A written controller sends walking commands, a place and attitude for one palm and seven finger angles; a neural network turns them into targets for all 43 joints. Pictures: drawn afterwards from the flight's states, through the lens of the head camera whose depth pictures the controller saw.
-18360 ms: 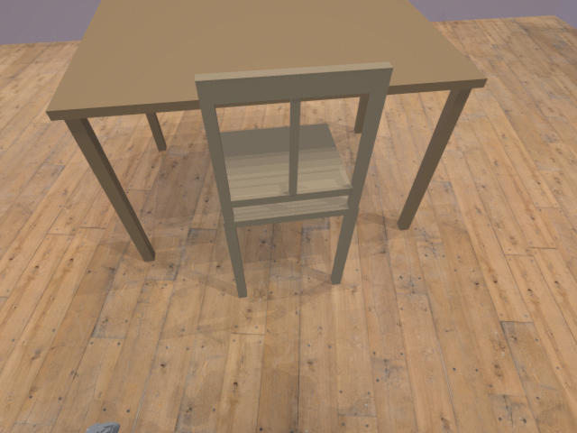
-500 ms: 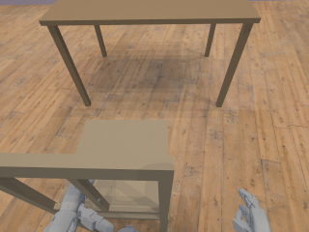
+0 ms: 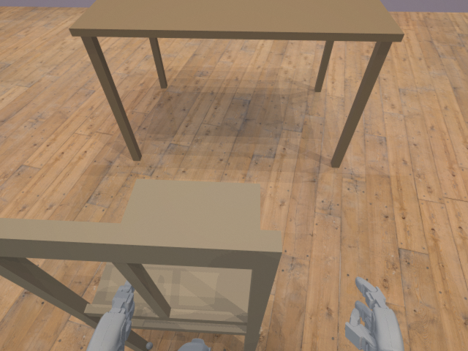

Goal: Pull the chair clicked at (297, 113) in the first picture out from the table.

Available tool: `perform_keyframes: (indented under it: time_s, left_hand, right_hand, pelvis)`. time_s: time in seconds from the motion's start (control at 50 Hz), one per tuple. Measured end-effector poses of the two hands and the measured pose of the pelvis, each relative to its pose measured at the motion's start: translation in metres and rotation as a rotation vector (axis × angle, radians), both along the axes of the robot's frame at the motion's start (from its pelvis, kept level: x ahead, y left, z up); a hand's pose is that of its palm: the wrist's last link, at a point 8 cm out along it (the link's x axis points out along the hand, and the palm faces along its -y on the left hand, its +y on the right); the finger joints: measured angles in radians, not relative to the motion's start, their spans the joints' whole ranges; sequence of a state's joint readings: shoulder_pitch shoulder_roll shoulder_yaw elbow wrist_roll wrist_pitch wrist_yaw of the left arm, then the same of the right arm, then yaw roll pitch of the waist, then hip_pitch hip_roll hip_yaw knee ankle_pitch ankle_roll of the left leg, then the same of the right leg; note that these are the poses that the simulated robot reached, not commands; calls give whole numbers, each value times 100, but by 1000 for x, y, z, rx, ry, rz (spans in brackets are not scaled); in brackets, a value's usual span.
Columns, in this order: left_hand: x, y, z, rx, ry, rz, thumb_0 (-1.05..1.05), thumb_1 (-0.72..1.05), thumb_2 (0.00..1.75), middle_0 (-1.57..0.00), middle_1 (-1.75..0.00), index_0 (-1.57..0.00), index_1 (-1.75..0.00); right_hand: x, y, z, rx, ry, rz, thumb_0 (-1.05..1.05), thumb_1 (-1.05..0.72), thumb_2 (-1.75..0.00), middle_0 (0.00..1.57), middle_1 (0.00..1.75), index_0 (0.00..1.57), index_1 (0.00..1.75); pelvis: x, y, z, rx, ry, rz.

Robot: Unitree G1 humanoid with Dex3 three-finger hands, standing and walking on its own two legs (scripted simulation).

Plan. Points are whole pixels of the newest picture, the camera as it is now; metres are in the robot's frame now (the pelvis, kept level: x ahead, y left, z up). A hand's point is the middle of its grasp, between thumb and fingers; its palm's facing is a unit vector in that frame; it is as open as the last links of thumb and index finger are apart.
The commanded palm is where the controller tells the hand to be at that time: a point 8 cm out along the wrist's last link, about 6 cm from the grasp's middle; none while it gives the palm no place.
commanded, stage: draw the fingers out of the gap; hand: left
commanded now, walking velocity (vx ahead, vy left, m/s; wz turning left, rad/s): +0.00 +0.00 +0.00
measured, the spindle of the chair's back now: (148, 290) +0.23 +0.16 -0.01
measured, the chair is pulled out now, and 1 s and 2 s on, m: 0.70 0.70 0.68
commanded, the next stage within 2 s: draw the hand back to the body in 0.34 s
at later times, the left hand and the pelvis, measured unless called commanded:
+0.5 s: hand out of the picture +0.08 +0.14 -0.01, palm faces +0.01 -0.99 -0.12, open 17.5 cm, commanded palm +0.06 +0.20 +0.02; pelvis -0.01 +0.00 -0.01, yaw +0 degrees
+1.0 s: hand out of the picture +0.12 +0.19 +0.09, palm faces +0.05 -0.99 -0.15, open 17.3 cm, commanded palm +0.08 +0.25 +0.12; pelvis -0.03 +0.00 +0.00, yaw +0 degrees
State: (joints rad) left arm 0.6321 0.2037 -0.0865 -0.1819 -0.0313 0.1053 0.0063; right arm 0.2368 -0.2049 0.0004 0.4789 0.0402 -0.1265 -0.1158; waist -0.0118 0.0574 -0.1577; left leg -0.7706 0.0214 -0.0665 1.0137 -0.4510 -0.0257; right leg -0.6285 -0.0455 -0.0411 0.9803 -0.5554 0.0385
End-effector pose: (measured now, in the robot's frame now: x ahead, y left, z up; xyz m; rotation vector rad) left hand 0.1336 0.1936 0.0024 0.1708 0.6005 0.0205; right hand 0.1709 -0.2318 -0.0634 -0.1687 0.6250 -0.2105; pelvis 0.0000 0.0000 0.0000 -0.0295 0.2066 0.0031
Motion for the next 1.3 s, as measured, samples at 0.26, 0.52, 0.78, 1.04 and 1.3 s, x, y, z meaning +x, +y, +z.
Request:
perform_keyframes:
  time_s: [0.26, 0.52, 0.78, 1.04, 1.3]
  left_hand:
    - [-31, -3, 4, -19, 11, 3, -1, -54, 20, -1, 0, 0, 0]
    - [-67, 1, 7, -72, -6, 56, -1, -54, 20, -1, 0, -1, 0]
    - [-33, 24, 61, -104, -530, -52, -2, -54, 20, -1, 0, 0, 0]
    - [-34, 53, 106, 96, -468, 20, -2, -46, 24, -2, -2, -3, -2]
    - [-27, 80, 129, 317, -302, 141, -1, -5, 44, -8, -11, -19, -14]
  right_hand:
    - [2, 10, 5, 16, -46, -4, 1, -90, -89, 20, 30, 21, 30]
    - [0, 6, 1, 1, -66, -21, 1, -90, -89, 20, 30, 21, 30]
    - [-9, 15, -19, 56, -55, 3, 1, -90, -89, 20, 30, 20, 30]
    - [-14, 20, 11, 35, -78, 4, 1, -90, -89, 20, 30, 20, 30]
    - [0, 32, 37, -8, -32, 78, 1, -90, -89, 20, 30, 20, 30]
  pelvis:
    - [-6, 4, -5, -7, -1, -2]
    - [-13, 4, -14, -19, 7, 6]
    - [-30, 2, -26, -31, -9, 4]
    - [-24, 4, 4, -27, -106, -4]
    - [-8, 10, 39, -11, -208, -6]
